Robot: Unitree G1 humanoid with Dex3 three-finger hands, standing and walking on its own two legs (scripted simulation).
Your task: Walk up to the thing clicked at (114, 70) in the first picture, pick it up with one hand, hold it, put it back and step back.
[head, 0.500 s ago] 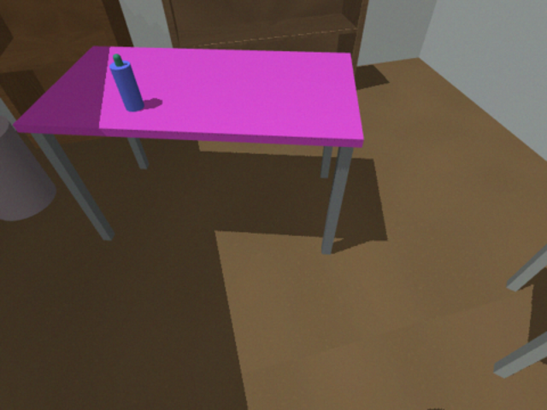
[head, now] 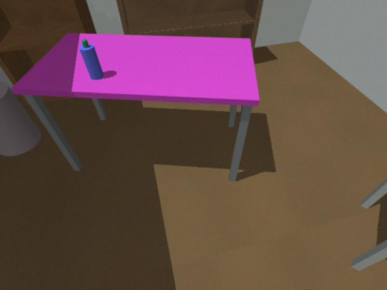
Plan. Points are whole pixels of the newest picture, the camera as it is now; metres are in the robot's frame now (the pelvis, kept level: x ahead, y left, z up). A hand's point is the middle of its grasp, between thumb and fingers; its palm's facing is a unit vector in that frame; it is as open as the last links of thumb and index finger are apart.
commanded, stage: stand
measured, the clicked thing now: (90, 59) +1.03 +0.45 -0.04
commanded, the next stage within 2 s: walk up in 0.62 s
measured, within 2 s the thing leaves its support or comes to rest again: neither
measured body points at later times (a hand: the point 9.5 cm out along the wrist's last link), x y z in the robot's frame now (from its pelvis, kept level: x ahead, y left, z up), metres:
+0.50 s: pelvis +0.00 +0.00 +0.00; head +0.01 +0.00 +0.45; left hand +0.08 +0.30 -0.13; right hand +0.08 -0.30 -0.13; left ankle +0.00 +0.12 -0.75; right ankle +0.00 -0.12 -0.75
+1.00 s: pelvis +0.05 +0.10 -0.04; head +0.07 +0.12 +0.41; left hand +0.04 +0.47 -0.14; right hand +0.18 -0.22 -0.14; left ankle +0.10 +0.26 -0.75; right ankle +0.00 -0.12 -0.74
